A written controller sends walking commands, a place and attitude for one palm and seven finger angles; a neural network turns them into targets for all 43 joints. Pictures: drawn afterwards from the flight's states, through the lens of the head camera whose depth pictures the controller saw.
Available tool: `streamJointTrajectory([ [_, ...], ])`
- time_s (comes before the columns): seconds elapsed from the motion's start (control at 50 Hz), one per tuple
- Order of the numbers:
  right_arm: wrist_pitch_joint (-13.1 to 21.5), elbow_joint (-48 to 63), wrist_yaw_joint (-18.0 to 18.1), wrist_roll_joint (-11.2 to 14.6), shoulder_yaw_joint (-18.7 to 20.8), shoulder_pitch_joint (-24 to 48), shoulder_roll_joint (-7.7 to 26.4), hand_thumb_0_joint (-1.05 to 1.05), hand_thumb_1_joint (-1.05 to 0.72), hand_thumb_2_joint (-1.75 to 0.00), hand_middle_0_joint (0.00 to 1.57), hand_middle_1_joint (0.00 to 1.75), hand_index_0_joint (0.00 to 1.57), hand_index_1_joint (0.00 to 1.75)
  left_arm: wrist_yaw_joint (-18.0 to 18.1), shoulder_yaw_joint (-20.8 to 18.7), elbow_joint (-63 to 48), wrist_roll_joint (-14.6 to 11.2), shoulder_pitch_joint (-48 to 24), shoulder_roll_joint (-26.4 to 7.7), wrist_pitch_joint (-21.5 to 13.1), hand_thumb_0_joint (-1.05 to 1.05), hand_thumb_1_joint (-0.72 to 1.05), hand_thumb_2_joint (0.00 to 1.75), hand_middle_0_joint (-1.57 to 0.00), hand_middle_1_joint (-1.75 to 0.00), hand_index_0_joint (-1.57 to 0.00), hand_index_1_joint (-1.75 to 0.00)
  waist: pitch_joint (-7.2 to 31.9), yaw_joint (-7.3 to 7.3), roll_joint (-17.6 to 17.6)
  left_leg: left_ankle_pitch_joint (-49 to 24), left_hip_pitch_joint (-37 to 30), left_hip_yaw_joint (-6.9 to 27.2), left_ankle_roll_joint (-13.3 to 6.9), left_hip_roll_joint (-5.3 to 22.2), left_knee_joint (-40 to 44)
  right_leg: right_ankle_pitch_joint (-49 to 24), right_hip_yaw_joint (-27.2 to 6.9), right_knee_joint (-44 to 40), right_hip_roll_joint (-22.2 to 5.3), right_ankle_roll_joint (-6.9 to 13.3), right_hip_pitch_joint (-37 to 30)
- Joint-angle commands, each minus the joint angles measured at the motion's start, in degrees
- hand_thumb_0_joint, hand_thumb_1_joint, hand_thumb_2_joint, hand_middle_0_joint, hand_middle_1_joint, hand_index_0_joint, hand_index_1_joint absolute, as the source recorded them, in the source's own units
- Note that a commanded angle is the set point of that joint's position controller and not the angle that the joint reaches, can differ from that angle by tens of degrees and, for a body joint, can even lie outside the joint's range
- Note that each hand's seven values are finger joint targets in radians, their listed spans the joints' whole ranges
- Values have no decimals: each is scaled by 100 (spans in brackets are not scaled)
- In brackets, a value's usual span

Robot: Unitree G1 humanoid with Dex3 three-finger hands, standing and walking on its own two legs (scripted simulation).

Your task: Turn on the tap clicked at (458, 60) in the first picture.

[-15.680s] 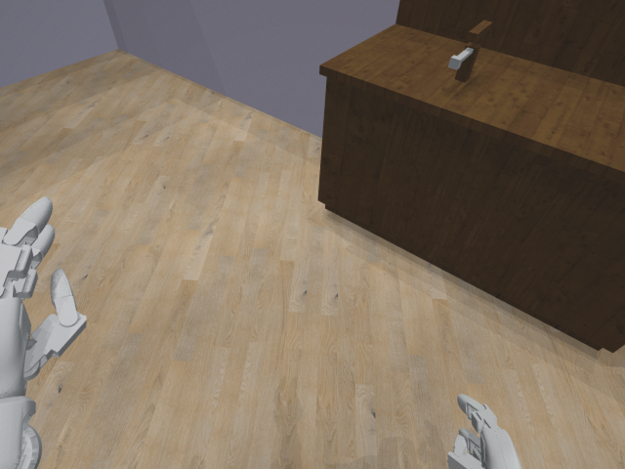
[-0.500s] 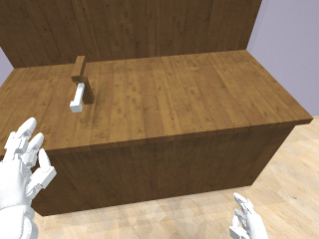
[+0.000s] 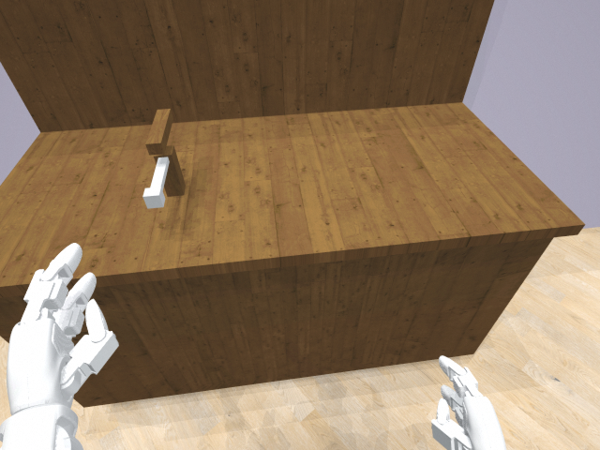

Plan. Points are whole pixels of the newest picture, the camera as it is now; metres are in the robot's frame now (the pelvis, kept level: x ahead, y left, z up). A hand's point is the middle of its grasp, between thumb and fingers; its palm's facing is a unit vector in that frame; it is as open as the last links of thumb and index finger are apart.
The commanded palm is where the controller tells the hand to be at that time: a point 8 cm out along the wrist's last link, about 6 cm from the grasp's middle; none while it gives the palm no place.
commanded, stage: turn the palm inward beside the body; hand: left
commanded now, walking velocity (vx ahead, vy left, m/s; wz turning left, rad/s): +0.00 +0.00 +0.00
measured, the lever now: (154, 197) +0.48 +0.34 +0.06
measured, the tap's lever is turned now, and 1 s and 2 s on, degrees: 0 0 0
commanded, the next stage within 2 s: reach beside the lever's end, fingers flat in 0.52 s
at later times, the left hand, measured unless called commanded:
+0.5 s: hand (128, 326) +0.20 +0.22 +0.13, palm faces +0.47 -0.88 -0.09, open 7.4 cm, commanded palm +0.14 +0.26 +0.15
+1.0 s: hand (134, 290) +0.25 +0.24 +0.12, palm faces +0.47 -0.88 -0.09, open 7.4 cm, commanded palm +0.21 +0.29 +0.13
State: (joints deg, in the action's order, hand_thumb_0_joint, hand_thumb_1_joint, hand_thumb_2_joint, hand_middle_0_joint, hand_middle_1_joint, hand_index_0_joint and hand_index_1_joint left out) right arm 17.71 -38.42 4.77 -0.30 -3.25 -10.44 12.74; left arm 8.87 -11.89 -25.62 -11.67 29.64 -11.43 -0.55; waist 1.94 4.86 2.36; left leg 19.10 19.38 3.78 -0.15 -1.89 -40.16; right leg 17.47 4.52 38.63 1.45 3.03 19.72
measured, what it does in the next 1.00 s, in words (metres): stands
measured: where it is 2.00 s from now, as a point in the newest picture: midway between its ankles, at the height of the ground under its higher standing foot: outside the picture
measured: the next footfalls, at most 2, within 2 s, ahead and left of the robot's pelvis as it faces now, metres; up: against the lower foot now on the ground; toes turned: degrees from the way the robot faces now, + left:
none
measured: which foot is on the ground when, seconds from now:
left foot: down 0.00-1.00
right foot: down 0.00-1.00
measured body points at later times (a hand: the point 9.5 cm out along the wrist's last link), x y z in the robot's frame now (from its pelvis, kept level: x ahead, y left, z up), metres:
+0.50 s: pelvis +0.02 -0.01 +0.00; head +0.00 -0.03 +0.45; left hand +0.17 +0.26 +0.14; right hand +0.22 -0.22 -0.07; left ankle +0.03 +0.12 -0.72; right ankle +0.04 -0.09 -0.72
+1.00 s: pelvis +0.02 +0.00 +0.00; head +0.03 -0.02 +0.45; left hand +0.22 +0.29 +0.13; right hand +0.22 -0.22 -0.08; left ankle +0.03 +0.12 -0.72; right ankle +0.04 -0.09 -0.72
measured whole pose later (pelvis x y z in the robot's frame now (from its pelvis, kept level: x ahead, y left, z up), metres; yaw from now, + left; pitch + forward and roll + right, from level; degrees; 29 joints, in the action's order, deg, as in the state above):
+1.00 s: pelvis +0.02 +0.00 +0.00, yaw +0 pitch +2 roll +0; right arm 16.5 -39.5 5.8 0.2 -2.8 -9.9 12.9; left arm 8.2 -15.2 -15.5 -12.8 17.3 -12.1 1.8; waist 2.4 3.9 2.3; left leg 21.2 22.4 4.0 0.1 -1.5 -41.7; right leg 19.5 4.7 40.0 1.9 3.3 22.7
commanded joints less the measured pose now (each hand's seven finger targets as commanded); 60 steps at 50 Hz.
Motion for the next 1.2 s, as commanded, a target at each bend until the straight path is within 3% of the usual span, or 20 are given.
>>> streamJointTrajectory([
  [0.0, 380, 948, 98, 12, 211, 881, 625, 0, -90, -90, 20, 30, 20, 30, 58, -593, -1392, -49, -648, -850, -297, 0, 90, 90, -20, -30, -20, -30, 276, 16, 32, 222, 437, -27, -103, -32, 808, 558, -299, -945, -113, -205, -311],
  [0.08, 415, 925, 99, 14, 214, 854, 614, 0, -90, -90, 20, 30, 20, 30, -4, -442, -1366, -121, -564, -688, -277, 0, 90, 90, -20, -30, -20, -30, 280, -17, -87, 18, 406, -46, -121, -33, 725, 353, -327, -940, -137, -215, -330],
  [0.12, 436, 931, 89, 34, 206, 846, 605, 0, -90, -90, 20, 30, 20, 30, -40, -432, -1454, -124, -572, -717, -250, 0, 90, 90, -20, -30, -20, -30, 339, 0, 118, -19, 383, -61, -117, -43, 717, 292, -339, -926, -147, -210, -351],
  [0.2, 426, 951, 89, 35, 218, 807, 631, 0, -90, -90, 20, 30, 20, 30, -22, -555, -1330, -59, -427, -854, -153, 0, 90, 90, -20, -30, -20, -30, 218, 16, -29, -46, 457, -68, -123, -47, 646, 311, -393, -968, -160, -226, -316],
  [0.22, 406, 960, 86, 35, 203, 829, 608, 0, -90, -90, 20, 30, 20, 30, -32, -472, -1335, -89, -413, -730, -123, 0, 90, 90, -20, -30, -20, -30, 229, 18, -75, -46, 477, -65, -130, -52, 668, 311, -384, -955, -169, -230, -338],
  [0.26, 402, 963, 95, 24, 225, 834, 612, 0, -90, -90, 20, 30, 20, 30, -22, -596, -1297, -137, -404, -781, -115, 0, 90, 90, -20, -30, -20, -30, 327, 38, -371, -125, 517, -68, -137, -49, 597, 229, -439, -948, -186, -265, -389],
  [0.3, 407, 960, 92, 39, 245, 836, 628, 0, -90, -90, 20, 30, 20, 30, -18, -736, -1326, -184, -417, -872, -102, 0, 90, 90, -20, -30, -20, -30, 448, 57, -312, -278, 487, -95, -134, -48, 500, 22, -527, -949, -208, -285, -458],
  [0.36, 399, 941, 80, 37, 248, 777, 610, 0, -90, -90, 20, 30, 20, 30, -36, -603, -1311, -214, -468, -709, -127, 0, 90, 90, -20, -30, -20, -30, 473, 20, -229, -406, 486, -122, -128, -55, 453, -256, -510, -855, -219, -300, -439],
  [0.48, 417, 1001, 70, 38, 268, 735, 636, 0, -90, -90, 20, 30, 20, 30, -74, -503, -1526, -123, -505, -756, -196, 0, 90, 90, -20, -30, -20, -30, 553, 0, -54, -521, 435, -129, -134, -55, 406, -479, -480, -745, -214, -278, -396],
  [0.58, 383, 1034, 86, 41, 256, 684, 642, 0, -90, -90, 20, 30, 20, 30, -62, -592, -1464, -134, -445, -784, -159, 0, 90, 90, -20, -30, -20, -30, 559, 23, -199, -552, 487, -113, -128, -57, 432, -553, -374, -656, -167, -270, -403],
  [0.6, 397, 1036, 87, 53, 263, 717, 638, 0, -90, -90, 20, 30, 20, 30, -39, -708, -1444, -141, -387, -863, -138, 0, 90, 90, -20, -30, -20, -30, 571, 61, -44, -608, 433, -127, -123, -51, 419, -608, -380, -670, -159, -254, -411],
  [0.66, 327, 944, 119, 56, 261, 683, 646, 0, -90, -90, 20, 30, 20, 30, -31, -783, -1043, -187, -684, -830, -89, 0, 90, 90, -20, -30, -20, -30, 400, -28, -285, -491, 552, -108, -117, -47, 437, -449, -361, -698, -145, -277, -311],
  [0.72, 323, 907, 136, 60, 254, 712, 643, 0, -90, -90, 20, 30, 20, 30, -37, -644, -997, -175, -1109, -726, -97, 0, 90, 90, -20, -30, -20, -30, 498, -97, -57, -535, 431, -105, -120, -61, 443, -492, -343, -674, -142, -255, -257],
  [0.84, 271, 807, 192, 50, 264, 691, 672, 0, -90, -90, 20, 30, 20, 30, -73, -756, -569, -107, -1797, -976, -157, 0, 90, 90, -20, -30, -20, -30, 667, -160, -156, -477, 457, -73, -109, -48, 466, -398, -390, -664, -136, -253, -281],
  [0.9, 236, 805, 195, 58, 272, 700, 670, 0, -90, -90, 20, 30, 20, 30, -41, -875, -461, -51, -1927, -1097, -187, 0, 90, 90, -20, -30, -20, -30, 884, -81, 140, -651, 381, -95, -86, -52, 481, -572, -361, -586, -124, -209, -395],
  [0.92, 232, 784, 194, 41, 245, 723, 639, 0, -90, -90, 20, 30, 20, 30, -39, -745, -383, -56, -2051, -954, -188, 0, 90, 90, -20, -30, -20, -30, 869, -120, 119, -720, 355, -90, -85, -50, 504, -673, -337, -570, -126, -210, -388],
  [0.96, 189, 732, 192, 44, 272, 672, 660, 0, -90, -90, 20, 30, 20, 30, -28, -967, -47, -93, -1969, -1069, -174, 0, 90, 90, -20, -30, -20, -30, 893, -89, -87, -834, 413, -79, -60, -31, 516, -835, -310, -537, -99, -205, -459],
  [1.06, 104, 739, 179, 54, 298, 668, 680, 0, -90, -90, 20, 30, 20, 30, -34, -913, 233, -92, -2188, -988, -133, 0, 90, 90, -20, -29, -20, -29, 981, -101, -25, -1064, 356, -122, -31, -15, 536, -1079, -264, -477, -87, -194, -482],
  [1.14, 39, 701, 186, 55, 339, 664, 708, 0, -90, -90, 20, 30, 20, 30, -24, -1096, 465, -77, -2509, -1159, -195, 0, 90, 90, -19, -28, -19, -28, 1053, -135, -195, -1122, 363, -142, -39, 0, 527, -1151, -292, -483, -85, -204, -499],
  [1.18, -5, 678, 187, 59, 328, 655, 709, 0, -90, -90, 20, 30, 20, 30, -39, -1110, 652, -52, -2746, -1191, -231, 0, 90, 90, -19, -28, -19, -28, 951, -160, -73, -1042, 420, -133, -23, 1, 552, -1030, -275, -469, -74, -189, -402],
])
